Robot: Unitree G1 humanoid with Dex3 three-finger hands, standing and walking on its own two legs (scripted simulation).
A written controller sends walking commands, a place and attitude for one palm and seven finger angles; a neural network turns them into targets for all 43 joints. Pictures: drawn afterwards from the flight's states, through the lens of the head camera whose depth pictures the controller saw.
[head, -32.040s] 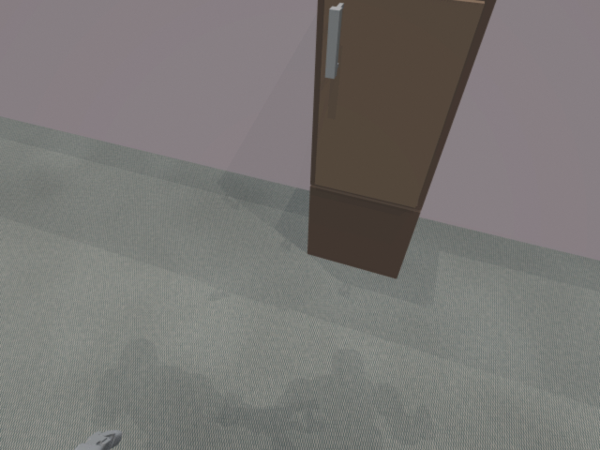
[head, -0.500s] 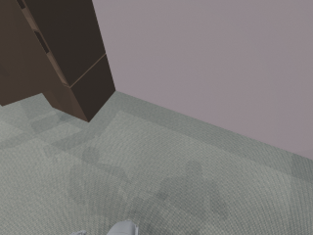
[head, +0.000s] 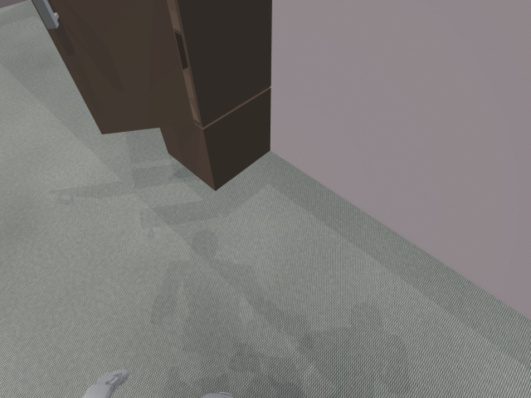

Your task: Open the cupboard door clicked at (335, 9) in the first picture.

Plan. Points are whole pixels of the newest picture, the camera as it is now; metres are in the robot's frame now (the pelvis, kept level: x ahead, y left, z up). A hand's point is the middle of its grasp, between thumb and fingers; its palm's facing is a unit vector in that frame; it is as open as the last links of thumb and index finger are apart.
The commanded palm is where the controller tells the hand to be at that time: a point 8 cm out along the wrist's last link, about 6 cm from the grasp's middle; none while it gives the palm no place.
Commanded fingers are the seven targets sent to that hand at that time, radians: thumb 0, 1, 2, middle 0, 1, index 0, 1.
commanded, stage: turn to face it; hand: left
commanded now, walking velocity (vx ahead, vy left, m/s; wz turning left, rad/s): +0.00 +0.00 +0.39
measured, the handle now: out of the picture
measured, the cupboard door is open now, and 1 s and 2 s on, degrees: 54 54 54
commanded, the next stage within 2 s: take the last steps up to it in 0.24 s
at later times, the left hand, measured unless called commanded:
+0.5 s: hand out of the picture +0.01 +0.23 -0.16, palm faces +0.24 -0.95 -0.21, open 7.4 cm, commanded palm none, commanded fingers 0.00 0.90 0.90 -0.20 -0.30 -0.20 -0.30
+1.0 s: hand out of the picture -0.02 +0.26 -0.18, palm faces +0.43 -0.89 -0.17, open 7.4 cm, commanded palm none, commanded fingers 0.00 0.90 0.90 -0.20 -0.30 -0.20 -0.30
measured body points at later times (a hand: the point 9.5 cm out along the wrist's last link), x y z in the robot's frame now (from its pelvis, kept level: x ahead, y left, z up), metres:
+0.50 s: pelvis +0.01 +0.02 +0.01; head +0.05 +0.04 +0.46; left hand +0.00 +0.28 -0.15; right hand +0.15 -0.20 -0.13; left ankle +0.00 +0.11 -0.73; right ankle +0.00 -0.13 -0.67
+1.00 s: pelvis +0.11 +0.12 -0.01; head +0.14 +0.15 +0.44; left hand -0.04 +0.30 -0.16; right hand +0.31 -0.08 -0.14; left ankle +0.15 +0.26 -0.73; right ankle +0.04 -0.11 -0.71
